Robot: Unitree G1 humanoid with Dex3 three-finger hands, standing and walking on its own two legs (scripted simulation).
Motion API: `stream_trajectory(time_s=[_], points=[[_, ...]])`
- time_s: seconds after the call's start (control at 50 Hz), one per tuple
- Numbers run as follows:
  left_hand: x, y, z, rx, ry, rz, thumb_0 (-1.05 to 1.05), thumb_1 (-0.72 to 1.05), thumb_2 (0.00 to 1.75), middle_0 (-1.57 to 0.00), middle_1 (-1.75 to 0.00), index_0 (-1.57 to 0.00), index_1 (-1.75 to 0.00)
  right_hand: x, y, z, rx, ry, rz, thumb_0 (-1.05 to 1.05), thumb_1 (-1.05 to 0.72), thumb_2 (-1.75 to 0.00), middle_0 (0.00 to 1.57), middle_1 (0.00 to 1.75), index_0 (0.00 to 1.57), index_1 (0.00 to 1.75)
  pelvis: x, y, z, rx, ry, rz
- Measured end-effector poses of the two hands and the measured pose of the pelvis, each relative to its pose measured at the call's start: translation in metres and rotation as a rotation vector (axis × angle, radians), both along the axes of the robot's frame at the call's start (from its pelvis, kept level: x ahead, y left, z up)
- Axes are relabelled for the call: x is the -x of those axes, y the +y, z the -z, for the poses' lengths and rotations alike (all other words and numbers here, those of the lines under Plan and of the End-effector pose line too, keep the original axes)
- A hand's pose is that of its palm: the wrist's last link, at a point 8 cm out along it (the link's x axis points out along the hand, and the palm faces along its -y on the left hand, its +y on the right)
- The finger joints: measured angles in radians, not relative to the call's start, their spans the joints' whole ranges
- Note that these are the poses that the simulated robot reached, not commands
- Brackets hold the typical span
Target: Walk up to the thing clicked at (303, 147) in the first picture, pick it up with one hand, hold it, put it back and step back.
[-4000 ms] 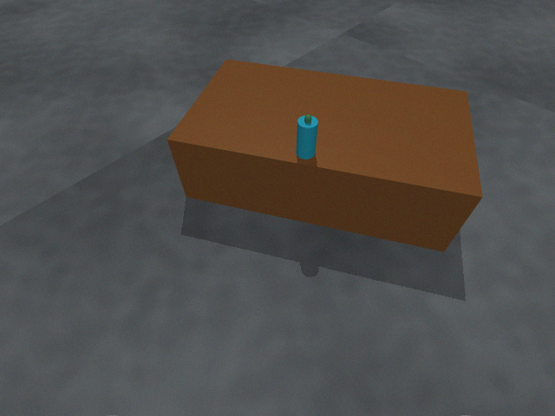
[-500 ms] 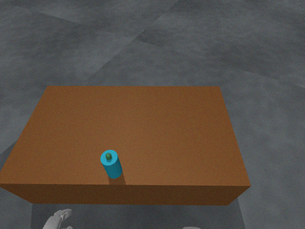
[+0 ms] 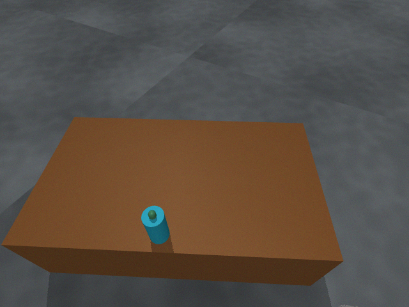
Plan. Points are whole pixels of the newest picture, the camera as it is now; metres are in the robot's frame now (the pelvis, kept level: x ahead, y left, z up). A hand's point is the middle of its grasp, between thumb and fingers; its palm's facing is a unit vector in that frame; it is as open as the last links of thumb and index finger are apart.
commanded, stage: walk up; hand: left
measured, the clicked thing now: (155, 224) +0.41 +0.19 -0.33
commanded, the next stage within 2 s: stand in 0.32 s
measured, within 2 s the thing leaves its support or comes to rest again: neither
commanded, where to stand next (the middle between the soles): +0.04 -0.01 m, yaw +1 degrees
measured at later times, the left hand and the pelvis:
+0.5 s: hand out of the picture +0.10 +0.25 -0.16, palm faces -0.01 -0.94 -0.33, open 7.4 cm; pelvis +0.02 +0.00 +0.00, yaw +1 degrees
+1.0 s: hand out of the picture +0.10 +0.25 -0.15, palm faces +0.00 -0.94 -0.35, open 7.4 cm; pelvis +0.02 -0.01 +0.00, yaw +1 degrees
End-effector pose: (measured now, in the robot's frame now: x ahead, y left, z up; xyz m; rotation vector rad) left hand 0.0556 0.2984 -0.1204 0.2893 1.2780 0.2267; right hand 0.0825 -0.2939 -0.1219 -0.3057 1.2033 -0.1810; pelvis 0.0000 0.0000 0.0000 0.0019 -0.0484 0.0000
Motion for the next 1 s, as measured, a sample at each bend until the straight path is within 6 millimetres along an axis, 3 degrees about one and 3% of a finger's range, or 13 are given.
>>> stream_trajectory(time_s=[0.18,0.62,1.0], points=[[-0.006,-0.005,-0.001,0.004,-0.010,-0.006,0.01,0.90,0.90,-0.21,-0.30,-0.20,-0.30,-0.012,0.002,0.000,-0.011,-0.004,-0.006,0.01,-0.91,-0.90,0.20,0.30,0.20,0.30,-0.005,-0.002,-0.001,0.000,0.004,-0.002],[-0.047,-0.007,-0.005,-0.002,-0.071,0.046,0.01,0.90,0.90,-0.21,-0.30,-0.20,-0.30,-0.003,-0.004,-0.001,0.010,0.035,0.020,0.01,-0.91,-0.90,0.20,0.30,0.20,0.30,-0.020,-0.002,-0.002,0.001,0.012,-0.011],[-0.037,-0.007,-0.007,-0.015,-0.066,0.034,0.01,0.90,0.90,-0.21,-0.30,-0.20,-0.30,-0.012,-0.006,-0.002,0.003,0.010,0.001,0.01,-0.91,-0.90,0.20,0.30,0.20,0.30,-0.020,-0.006,-0.002,0.000,0.003,-0.017]])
